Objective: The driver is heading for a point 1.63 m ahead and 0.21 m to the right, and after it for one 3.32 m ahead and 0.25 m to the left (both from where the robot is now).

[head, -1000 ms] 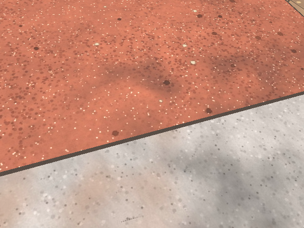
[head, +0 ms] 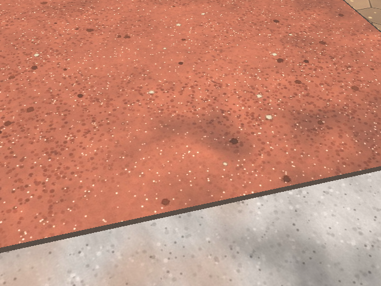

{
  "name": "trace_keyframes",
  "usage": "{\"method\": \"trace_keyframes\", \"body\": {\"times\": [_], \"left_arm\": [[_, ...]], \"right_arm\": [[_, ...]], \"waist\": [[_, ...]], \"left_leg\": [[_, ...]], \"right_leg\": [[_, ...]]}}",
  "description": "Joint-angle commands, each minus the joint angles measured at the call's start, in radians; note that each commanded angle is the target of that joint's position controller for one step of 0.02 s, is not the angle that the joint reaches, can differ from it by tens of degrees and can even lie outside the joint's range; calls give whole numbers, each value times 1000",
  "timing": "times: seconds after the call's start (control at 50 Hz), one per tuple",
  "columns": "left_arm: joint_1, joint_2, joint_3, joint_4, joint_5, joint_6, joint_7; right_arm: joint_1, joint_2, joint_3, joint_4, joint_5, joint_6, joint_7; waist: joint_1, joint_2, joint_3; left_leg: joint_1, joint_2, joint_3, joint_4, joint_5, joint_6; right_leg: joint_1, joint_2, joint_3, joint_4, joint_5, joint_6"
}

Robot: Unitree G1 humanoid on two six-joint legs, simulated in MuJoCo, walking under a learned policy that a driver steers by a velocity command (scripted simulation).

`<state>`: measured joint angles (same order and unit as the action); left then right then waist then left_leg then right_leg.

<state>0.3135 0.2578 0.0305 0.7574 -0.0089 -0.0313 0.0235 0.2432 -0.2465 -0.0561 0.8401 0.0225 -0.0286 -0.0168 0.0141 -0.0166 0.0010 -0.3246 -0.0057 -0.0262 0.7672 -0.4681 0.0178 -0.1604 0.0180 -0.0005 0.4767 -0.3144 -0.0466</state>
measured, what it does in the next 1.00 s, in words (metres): walks ahead: left foot, then right foot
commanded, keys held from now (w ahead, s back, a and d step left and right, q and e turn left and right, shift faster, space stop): w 1.00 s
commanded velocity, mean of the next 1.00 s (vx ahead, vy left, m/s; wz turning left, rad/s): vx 0.45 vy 0.00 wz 0.00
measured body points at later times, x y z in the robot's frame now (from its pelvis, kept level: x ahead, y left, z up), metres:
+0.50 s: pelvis +0.19 +0.04 +0.00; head +0.23 +0.05 +0.45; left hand +0.43 +0.25 -0.08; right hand +0.15 -0.23 -0.13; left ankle +0.05 +0.14 -0.74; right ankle +0.39 -0.11 -0.70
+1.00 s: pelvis +0.48 +0.00 +0.01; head +0.51 +0.00 +0.46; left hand +0.50 +0.28 -0.12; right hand +0.68 -0.24 -0.09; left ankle +0.69 +0.17 -0.69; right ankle +0.41 -0.09 -0.74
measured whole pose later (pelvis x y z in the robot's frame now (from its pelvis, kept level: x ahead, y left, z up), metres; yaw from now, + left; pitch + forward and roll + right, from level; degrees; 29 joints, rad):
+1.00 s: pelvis +0.48 +0.00 +0.01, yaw +0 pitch +1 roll -2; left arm 0.37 0.28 0.04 0.85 -0.01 -0.09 -0.02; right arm 0.09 -0.27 -0.03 0.76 0.01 -0.08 0.01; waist 0.08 0.04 0.02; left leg -0.66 0.12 -0.04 0.63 0.10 -0.01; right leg 0.00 0.09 -0.05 0.20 -0.22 -0.07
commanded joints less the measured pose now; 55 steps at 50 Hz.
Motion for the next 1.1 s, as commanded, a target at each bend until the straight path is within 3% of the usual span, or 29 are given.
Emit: {"method": "trace_keyframes", "body": {"times": [0.02, 0.08, 0.1, 0.12, 0.14, 0.16, 0.18, 0.2, 0.22, 0.26, 0.32, 0.4, 0.46, 0.52, 0.56, 0.58, 0.6, 0.62, 0.64, 0.66, 0.68, 0.7, 0.72, 0.76, 0.8, 0.86, 0.94, 1.02, 1.1], "left_arm": [[-28, 189, 53, -62, -16, -16, 2], [-47, 188, 53, -58, -25, -1, -8], [-38, 160, 43, -56, -19, -1, -11], [-52, 111, 26, -63, -10, -7, -16], [-78, 26, -1, -100, 10, -20, -20], [-79, 77, 17, -139, -22, -39, -12], [-72, 142, 34, -130, -44, -51, -12], [-76, 154, 38, -119, -45, -58, -19], [-79, 142, 38, -105, -30, -63, -22], [-89, 128, 40, -99, -11, -62, -38], [-133, 96, 31, -115, -3, -53, -49], [-295, 50, 8, -172, -7, -60, -55], [-370, 55, 7, -198, -16, -66, -68], [-379, 85, 15, -211, -15, -72, -80], [-293, 124, 33, -191, -11, -70, -77], [-157, 158, 52, -153, -11, -66, -69], [13, 196, 69, -109, -10, -59, -56], [136, 299, 89, -86, 19, -56, -47], [162, 242, 76, -64, 9, -54, -54], [80, 182, 58, -69, 1, -53, -51], [4, 156, 49, -75, -1, -52, -48], [-54, 141, 43, -73, 7, -57, -52], [-91, 117, 37, -74, 18, -65, -55], [-108, 109, 38, -61, 16, -78, -60], [-93, 122, 41, -35, 9, -90, -61], [-49, 150, 47, -5, 8, -86, -47], [19, 181, 52, 27, -4, -71, -34], [92, 192, 54, 74, -12, -48, -30], [76, 216, 62, 89, -12, -23, -20]], "right_arm": [[-119, -79, -12, -90, 5, -53, 24], [8, -73, -17, -23, -3, -61, 40], [79, -90, -26, 3, 0, -57, 37], [164, -123, -38, 18, 7, -57, 30], [270, -220, -55, 22, -2, -58, 17], [286, -277, -64, 22, -15, -69, 30], [206, -211, -43, 4, -13, -80, 34], [155, -164, -28, -10, -12, -86, 34], [116, -152, -21, -21, -19, -86, 35], [95, -120, -6, -24, -26, -76, 33], [136, -132, -3, -8, -19, -70, 25], [174, -157, -1, 10, -17, -58, 8], [219, -176, -4, 32, -7, -54, 4], [213, -187, -12, 44, -1, -45, 3], [196, -214, -23, 39, -9, -35, 1], [180, -217, -24, 34, -17, -25, 0], [176, -201, -16, 21, -26, -21, -2], [296, -78, 18, -9, -39, -34, 5], [339, -56, 33, 22, -20, -58, 17], [224, -171, 0, -7, 14, -75, 24], [117, -186, -3, -42, 27, -85, 25], [70, -166, 0, -54, 15, -86, 19], [74, -159, -6, -51, 0, -77, 14], [127, -116, 1, -33, -7, -55, 11], [104, -104, 3, -45, -14, -38, 6], [-21, -104, 6, -92, -26, -42, 5], [-172, -76, 20, -131, -19, -63, 24], [-278, -89, 20, -178, -7, -73, 47], [-221, -136, 2, -183, -8, -79, 62]], "waist": [[19, -91, 97], [-49, -77, 30], [-78, -66, 5], [-122, -30, -18], [-149, 207, -62], [-137, 287, -34], [-103, 170, 52], [-82, 143, 94], [-65, 106, 90], [-45, 104, 85], [-54, 93, 80], [-97, 91, 108], [-109, 90, 133], [-73, 94, 121], [-13, 125, 35], [63, 127, -58], [140, 110, -173], [101, -126, -361], [92, -257, -487], [95, -162, -291], [75, -83, -148], [37, -5, -56], [-1, -15, -28], [-39, -46, -25], [-49, -41, 8], [-20, -24, 51], [42, -15, 69], [74, -19, 85], [11, -57, 25]], "left_leg": [[-159, 52, 12, -73, 22, 17], [187, -29, 105, -273, 290, -3], [295, -42, 104, -289, 284, -4], [413, 24, 8, -328, 231, 24], [523, 268, -369, -476, 52, 126], [496, 397, -711, -593, -148, 271], [453, 393, -663, -604, -235, 274], [423, 346, -551, -605, -172, 237], [398, 305, -461, -611, -56, 207], [350, 240, -310, -626, 173, 172], [327, 204, -180, -642, 425, 182], [259, 166, -75, -665, 506, 166], [283, 201, -71, -669, 493, 168], [393, 248, -67, -604, 622, 145], [446, 248, -54, -471, 944, 124], [431, 218, -26, -305, 1104, 106], [282, 180, -8, -77, 1032, 76], [-97, 40, 21, 331, 547, 22], [-271, -75, -98, 554, -80, 1], [-384, -3, -126, 623, -47, 15], [-394, 50, -85, 590, 42, 26], [-364, 94, -61, 520, 118, 24], [-304, 129, -66, 460, 170, 23], [-231, 148, -62, 416, 208, 8], [-257, 160, -51, 350, 241, -12], [-341, 167, -42, 166, 406, -38], [-275, 117, 8, -112, 605, -36], [-318, 94, 1, -225, 568, -12], [-200, 46, 28, -282, 401, 43]], "right_leg": [[21, -279, 341, -323, -183, -170], [-130, -188, 178, -226, -78, -133], [-187, -167, 156, -163, -86, -113], [-273, -127, 106, -18, -70, -68], [-440, -22, -14, 360, -138, 13], [-611, 33, 57, 586, -281, 23], [-699, -43, 113, 685, -210, 3], [-719, -78, 105, 694, -102, -14], [-702, -105, 93, 675, -22, -18], [-644, -138, 73, 616, 89, -3], [-635, -133, 22, 516, 188, 43], [-535, -95, -27, 222, 351, 67], [-484, -71, -26, 105, 401, 51], [-470, -61, -6, 47, 346, 2], [-335, -14, -37, 53, 269, -36], [-159, 20, -67, 44, 263, -66], [124, -33, -18, 71, 285, -103], [551, -306, 392, 75, 186, -239], [641, -422, 792, -141, -11, -324], [496, -383, 695, -189, -115, -264], [322, -345, 533, -211, -74, -227], [159, -303, 421, -245, 44, -209], [63, -260, 339, -272, 137, -193], [-26, -230, 265, -328, 204, -207], [-71, -225, 202, -362, 257, -218], [-50, -206, 140, -384, 302, -211], [-23, -176, 65, -382, 309, -168], [139, -237, 87, -325, 330, -162], [256, -270, 96, -179, 596, -124]]}}
Keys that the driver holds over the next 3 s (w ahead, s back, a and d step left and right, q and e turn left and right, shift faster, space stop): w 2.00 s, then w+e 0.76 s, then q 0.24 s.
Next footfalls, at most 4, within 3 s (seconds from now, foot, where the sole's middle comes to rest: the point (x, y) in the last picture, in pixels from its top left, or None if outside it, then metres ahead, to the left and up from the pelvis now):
0.12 left None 0.09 0.14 -0.78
0.60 right None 0.45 -0.09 -0.78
1.14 left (161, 228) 0.75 0.14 -0.78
1.66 right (221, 171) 1.04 -0.10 -0.78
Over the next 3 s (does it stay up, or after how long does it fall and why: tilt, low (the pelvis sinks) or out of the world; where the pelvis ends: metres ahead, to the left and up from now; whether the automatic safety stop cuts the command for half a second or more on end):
stays up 1.53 -0.12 0.01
